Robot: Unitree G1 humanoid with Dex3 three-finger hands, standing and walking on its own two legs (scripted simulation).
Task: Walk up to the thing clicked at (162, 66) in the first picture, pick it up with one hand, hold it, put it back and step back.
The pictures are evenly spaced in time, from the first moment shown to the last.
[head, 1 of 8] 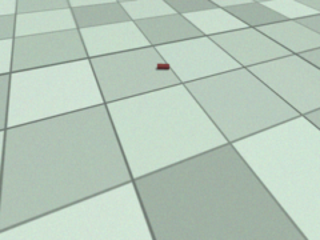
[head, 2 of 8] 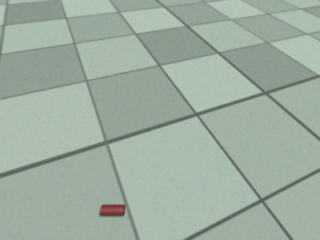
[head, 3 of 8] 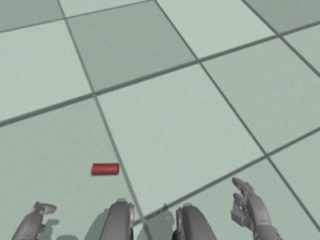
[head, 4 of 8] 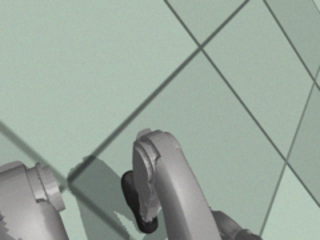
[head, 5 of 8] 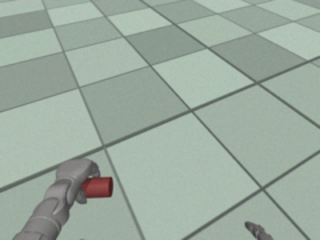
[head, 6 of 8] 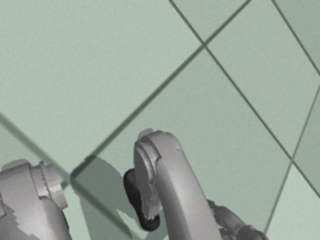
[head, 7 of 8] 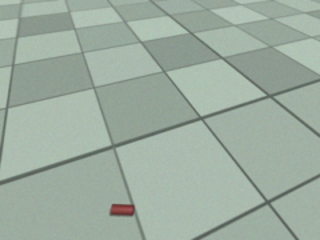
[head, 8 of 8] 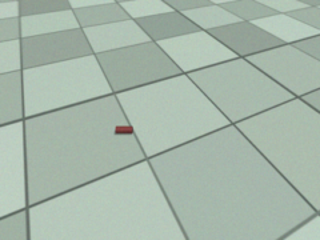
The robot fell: no
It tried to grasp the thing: yes
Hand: left
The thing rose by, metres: 0.66
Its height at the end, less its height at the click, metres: +0.00
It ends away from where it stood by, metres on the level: 0.02
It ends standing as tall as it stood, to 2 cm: yes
